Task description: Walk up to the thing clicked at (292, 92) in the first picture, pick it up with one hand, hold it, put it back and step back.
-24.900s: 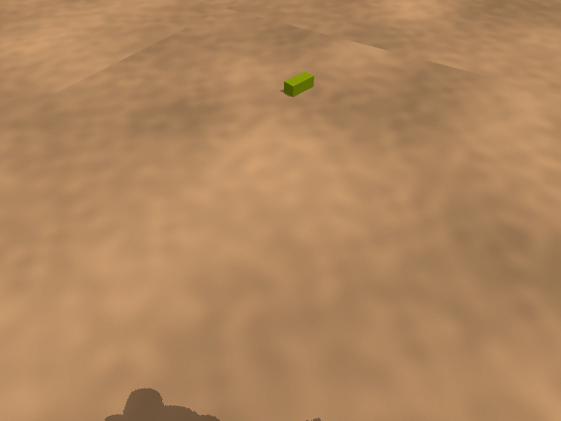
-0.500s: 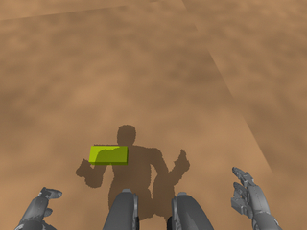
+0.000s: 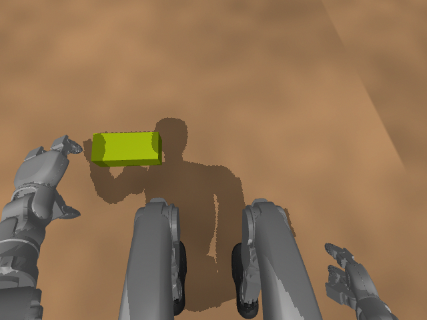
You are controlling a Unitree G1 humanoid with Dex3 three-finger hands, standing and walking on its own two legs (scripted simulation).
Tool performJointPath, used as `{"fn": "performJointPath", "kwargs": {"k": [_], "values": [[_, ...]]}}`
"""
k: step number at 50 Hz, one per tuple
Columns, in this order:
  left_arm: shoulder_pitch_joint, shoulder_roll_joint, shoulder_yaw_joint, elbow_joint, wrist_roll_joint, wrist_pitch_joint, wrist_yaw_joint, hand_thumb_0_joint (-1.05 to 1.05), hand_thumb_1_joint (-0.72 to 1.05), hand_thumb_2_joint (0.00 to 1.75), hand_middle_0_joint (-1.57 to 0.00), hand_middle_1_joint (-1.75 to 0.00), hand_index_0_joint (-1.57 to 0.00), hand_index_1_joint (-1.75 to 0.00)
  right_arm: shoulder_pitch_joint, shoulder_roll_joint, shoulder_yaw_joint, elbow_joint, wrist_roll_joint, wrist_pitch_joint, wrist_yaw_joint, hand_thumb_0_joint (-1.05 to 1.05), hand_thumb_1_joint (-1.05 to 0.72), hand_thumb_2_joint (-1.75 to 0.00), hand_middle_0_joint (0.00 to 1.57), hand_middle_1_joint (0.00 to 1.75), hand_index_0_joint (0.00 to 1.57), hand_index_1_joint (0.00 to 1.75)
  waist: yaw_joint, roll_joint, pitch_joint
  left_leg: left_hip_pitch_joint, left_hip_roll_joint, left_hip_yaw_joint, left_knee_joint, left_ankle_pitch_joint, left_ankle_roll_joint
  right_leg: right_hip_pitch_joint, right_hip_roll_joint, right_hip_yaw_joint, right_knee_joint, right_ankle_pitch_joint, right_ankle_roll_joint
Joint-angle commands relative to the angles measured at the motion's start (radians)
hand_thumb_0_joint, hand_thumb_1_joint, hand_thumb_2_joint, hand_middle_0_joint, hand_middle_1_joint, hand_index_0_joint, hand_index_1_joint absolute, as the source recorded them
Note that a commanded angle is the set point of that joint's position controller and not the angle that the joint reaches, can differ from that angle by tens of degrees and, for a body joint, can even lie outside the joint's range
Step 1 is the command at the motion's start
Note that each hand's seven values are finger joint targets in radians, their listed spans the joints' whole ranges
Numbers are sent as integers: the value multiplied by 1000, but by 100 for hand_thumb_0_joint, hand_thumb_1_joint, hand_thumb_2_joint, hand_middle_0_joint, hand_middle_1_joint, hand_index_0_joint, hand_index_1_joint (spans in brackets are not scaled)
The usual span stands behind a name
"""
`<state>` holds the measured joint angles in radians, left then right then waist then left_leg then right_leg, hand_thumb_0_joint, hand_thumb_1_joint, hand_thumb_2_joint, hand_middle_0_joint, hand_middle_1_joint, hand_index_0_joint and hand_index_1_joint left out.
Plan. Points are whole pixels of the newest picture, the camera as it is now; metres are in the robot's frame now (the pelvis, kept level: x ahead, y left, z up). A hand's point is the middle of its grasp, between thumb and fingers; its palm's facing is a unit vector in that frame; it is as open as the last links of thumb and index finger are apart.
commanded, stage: rise first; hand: left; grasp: from above
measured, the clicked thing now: (128, 149) +0.51 +0.27 -0.41
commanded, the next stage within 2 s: none
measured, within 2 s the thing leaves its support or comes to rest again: neither
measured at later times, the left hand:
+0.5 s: hand (84, 163) +0.42 +0.32 -0.23, palm faces -0.46 -0.10 -0.88, open 14.3 cm
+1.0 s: hand (93, 157) +0.44 +0.32 -0.27, palm faces -0.45 -0.03 -0.89, open 14.3 cm
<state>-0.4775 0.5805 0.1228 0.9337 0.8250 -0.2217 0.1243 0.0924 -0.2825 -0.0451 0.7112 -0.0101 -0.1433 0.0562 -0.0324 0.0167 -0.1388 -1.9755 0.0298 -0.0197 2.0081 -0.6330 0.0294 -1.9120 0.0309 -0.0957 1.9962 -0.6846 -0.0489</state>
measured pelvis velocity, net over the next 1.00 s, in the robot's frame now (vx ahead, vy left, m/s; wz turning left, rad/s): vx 0.00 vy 0.01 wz -0.10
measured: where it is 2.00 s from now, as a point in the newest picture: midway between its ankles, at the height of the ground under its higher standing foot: (210, 291)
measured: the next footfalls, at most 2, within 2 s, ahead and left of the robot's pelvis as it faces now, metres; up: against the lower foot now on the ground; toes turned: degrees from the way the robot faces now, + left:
none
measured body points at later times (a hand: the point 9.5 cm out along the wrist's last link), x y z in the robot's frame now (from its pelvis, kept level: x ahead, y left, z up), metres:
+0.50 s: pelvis -0.01 +0.01 -0.08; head +0.22 +0.06 +0.31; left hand +0.44 +0.32 -0.18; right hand +0.07 -0.27 -0.19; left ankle +0.09 +0.11 -0.42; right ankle +0.08 -0.10 -0.41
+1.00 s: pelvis +0.00 +0.01 -0.10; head +0.25 +0.06 +0.27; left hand +0.46 +0.32 -0.22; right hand +0.06 -0.27 -0.22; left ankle +0.09 +0.11 -0.42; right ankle +0.08 -0.10 -0.41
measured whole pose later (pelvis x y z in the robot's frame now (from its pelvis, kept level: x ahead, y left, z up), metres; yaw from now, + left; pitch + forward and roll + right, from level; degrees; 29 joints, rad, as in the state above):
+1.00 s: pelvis +0.00 +0.01 -0.10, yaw -6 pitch +34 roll -8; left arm -0.84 0.82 0.14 1.35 1.27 -0.34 0.39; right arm 0.09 -0.27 0.05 0.76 -0.14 -0.02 0.12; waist -0.16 -0.04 -0.05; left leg -2.29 0.06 -0.08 2.36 -0.68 0.06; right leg -2.19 0.05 -0.17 2.29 -0.70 -0.04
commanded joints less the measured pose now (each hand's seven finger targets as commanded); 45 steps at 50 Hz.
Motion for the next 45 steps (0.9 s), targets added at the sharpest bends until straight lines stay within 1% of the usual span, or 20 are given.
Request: {"fn": "performJointPath", "kwargs": {"k": [1, 2, 4, 8, 10, 11, 14, 18, 20, 24, 25, 26, 27, 28, 29, 30, 35, 38, 42, 45], "values": [[-280, 379, 102, -19, 68, -44, 65, 0, -55, 105, -6, -100, -5, -102, 160, -184, -64, -47, -9, -16, -10, 0, -86, -89, 20, 30, 20, 30, -8, 19, -640, 347, -41, 12, -142, 72, 17, 324, 22, 64, -288, 92, 20], [-305, 396, 111, 6, 87, -49, 70, 0, -55, 106, -5, -101, -4, -102, 162, -186, -63, -47, -12, -10, -8, 0, -86, -89, 20, 30, 20, 30, -10, 17, -629, 327, -42, 10, -136, 51, 18, 295, 24, 60, -279, 62, 17], [-333, 390, 93, 55, 115, -63, 76, 0, -55, 105, -5, -101, -4, -102, 161, -182, -55, -41, -19, 0, -3, 0, -86, -89, 20, 30, 20, 30, -15, 44, -588, 297, -42, 3, -131, 8, 15, 240, 26, 47, -252, 12, 11], [-406, 390, 72, 95, 182, -93, 101, 0, -56, 106, -5, -100, -3, -101, 168, -193, -46, -25, -30, 21, 6, 0, -87, -90, 20, 30, 20, 30, -32, 121, -570, 314, -34, -31, -126, -36, 8, 128, 27, 9, -178, 5, 3], [-439, 427, 81, 125, 213, -106, 121, 0, -57, 105, -5, -100, -3, -101, 170, -200, -39, -17, -37, 32, 10, 0, -88, -90, 20, 30, 20, 30, -35, 134, -571, 310, -34, -40, -110, -32, 7, 96, 27, 0, -151, 15, 1], [-451, 416, 65, 137, 223, -111, 130, 0, -57, 106, -5, -99, -4, -101, 175, -197, -35, -12, -41, 36, 12, 0, -88, -90, 20, 30, 20, 30, -46, 140, -562, 306, -34, -42, -100, -25, 7, 89, 25, -3, -141, 24, 2], [-511, 455, 77, 158, 264, -128, 165, 0, -58, 105, -5, -99, -4, -100, 184, -202, -28, 3, -53, 53, 17, 0, -89, -90, 20, 30, 20, 30, -51, 153, -585, 301, -33, -40, -62, 10, 6, 54, 26, -9, -110, 53, 0], [-538, 445, 59, 202, 316, -130, 203, 0, -58, 105, -5, -98, -4, -100, 191, -208, -21, 18, -71, 71, 26, 0, -90, -90, 20, 30, 20, 30, -62, 193, -584, 324, -27, -52, -42, 48, -1, 10, 26, -23, -68, 94, -1], [-549, 476, 73, 218, 342, -124, 221, 0, -58, 104, -6, -99, -5, -100, 194, -212, -19, 26, -76, 82, 27, 0, -90, -90, 20, 30, 20, 30, -59, 213, -597, 333, -26, -52, -29, 74, -2, 0, 28, -26, -51, 116, -2], [-568, 458, 59, 231, 367, -114, 243, 0, -58, 104, -6, -98, -5, -100, 200, -215, -20, 38, -91, 93, 35, 0, -91, -91, 20, 30, 20, 30, -66, 247, -614, 388, -17, -76, -15, 128, -6, -41, 25, -40, -11, 149, 0], [-601, 454, 52, 213, 369, -115, 245, 0, -58, 103, -6, -99, -5, -100, 198, -223, -25, 37, -93, 95, 36, 0, -91, -91, 20, 30, 20, 30, -81, 262, -625, 393, -13, -89, -12, 128, -10, -63, 23, -45, 5, 148, 1], [-577, 444, 49, 228, 375, -110, 248, 0, -59, 104, -6, -99, -5, -100, 205, -219, -23, 41, -96, 97, 38, 0, -91, -91, 20, 30, 20, 30, -77, 260, -625, 410, -12, -92, -5, 152, -8, -56, 24, -46, 3, 163, 5], [-581, 443, 47, 237, 381, -108, 249, 0, -57, 102, -6, -99, -5, -100, 207, -226, -23, 40, -100, 100, 40, 0, -91, -91, 20, 30, 20, 30, -92, 251, -624, 400, -10, -100, 0, 153, -10, -63, 24, -52, 13, 164, 5], [-583, 460, 52, 222, 381, -109, 253, 0, -58, 103, -6, -99, -5, -100, 204, -219, -23, 40, -100, 102, 41, 0, -91, -91, 20, 30, 20, 30, -76, 245, -628, 401, -11, -89, 12, 158, -5, -53, 26, -45, 4, 172, 5], [-589, 461, 54, 236, 389, -108, 254, 0, -58, 103, -6, -99, -5, -100, 210, -225, -20, 42, -106, 104, 44, 0, -91, -91, 20, 30, 20, 30, -98, 239, -622, 388, -9, -97, 20, 162, -6, -52, 24, -49, 11, 175, 9], [-606, 473, 61, 212, 387, -111, 260, 0, -57, 102, -7, -99, -6, -99, 208, -225, -22, 40, -107, 105, 45, 0, -92, -91, 20, 30, 20, 30, -89, 234, -634, 384, -8, -95, 29, 168, -4, -46, 25, -48, 16, 182, 9], [-604, 492, 62, 244, 404, -119, 271, 0, -57, 101, -7, -99, -7, -100, 200, -214, -1, 40, -120, 112, 50, 0, -92, -91, 20, 30, 20, 30, -98, 191, -612, 306, -10, -70, 82, 170, 12, -5, 38, -40, 11, 205, 12], [-602, 524, 79, 259, 428, -126, 278, 0, -59, 103, -7, -100, -6, -101, 203, -216, 10, 38, -126, 118, 52, 0, -92, -91, 20, 30, 20, 30, -94, 201, -615, 288, -11, -62, 96, 168, 12, 17, 42, -40, 14, 206, 13], [-604, 506, 76, 279, 426, -125, 292, 0, -59, 103, -6, -102, -5, -102, 203, -219, 18, 36, -135, 118, 55, 0, -92, -91, 20, 30, 20, 30, -105, 217, -604, 299, -4, -72, 104, 169, 10, -10, 45, -51, 33, 205, 12], [-627, 532, 83, 277, 422, -124, 299, 0, -59, 103, -6, -101, -5, -102, 191, -225, 20, 34, -136, 116, 53, 0, -92, -91, 20, 30, 20, 30, -108, 228, -593, 274, 0, -76, 109, 144, 9, -29, 49, -55, 44, 193, 10]]}}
